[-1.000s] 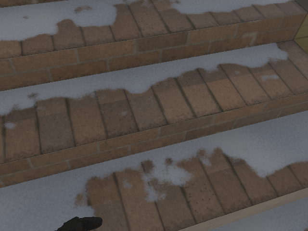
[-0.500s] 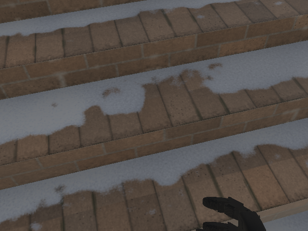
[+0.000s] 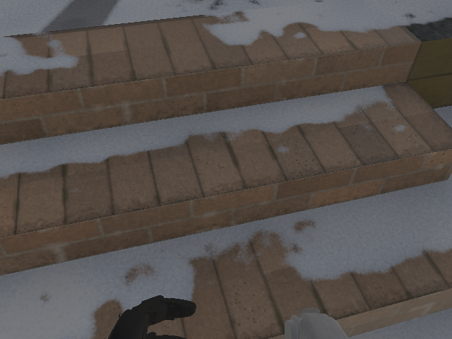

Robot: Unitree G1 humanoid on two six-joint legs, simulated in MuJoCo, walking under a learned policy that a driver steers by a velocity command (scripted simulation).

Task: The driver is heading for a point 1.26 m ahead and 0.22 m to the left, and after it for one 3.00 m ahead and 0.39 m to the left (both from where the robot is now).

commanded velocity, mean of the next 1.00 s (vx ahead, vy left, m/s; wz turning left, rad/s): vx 0.50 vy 0.00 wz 0.42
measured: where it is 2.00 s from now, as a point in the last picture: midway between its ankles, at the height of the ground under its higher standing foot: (127, 136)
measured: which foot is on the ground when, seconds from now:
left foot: down 0.00-0.08, up 0.10-0.60, down 0.62-1.00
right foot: up 0.00-0.04, down 0.06-0.66, up 0.68-1.00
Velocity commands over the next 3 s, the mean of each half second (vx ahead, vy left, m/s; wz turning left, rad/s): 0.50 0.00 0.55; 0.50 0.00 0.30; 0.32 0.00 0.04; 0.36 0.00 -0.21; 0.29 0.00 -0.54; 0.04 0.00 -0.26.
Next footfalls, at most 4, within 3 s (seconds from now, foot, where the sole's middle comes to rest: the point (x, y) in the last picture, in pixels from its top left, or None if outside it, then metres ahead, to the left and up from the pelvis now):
0.06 right None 0.24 -0.13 -0.63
0.62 left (140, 319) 0.50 0.17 -0.48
1.08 right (183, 164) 0.85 0.05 -0.34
1.62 left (95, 163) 0.87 0.28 -0.34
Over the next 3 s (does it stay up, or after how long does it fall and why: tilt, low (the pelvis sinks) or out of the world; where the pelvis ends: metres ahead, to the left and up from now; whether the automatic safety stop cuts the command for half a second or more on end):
stays up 1.19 0.30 0.57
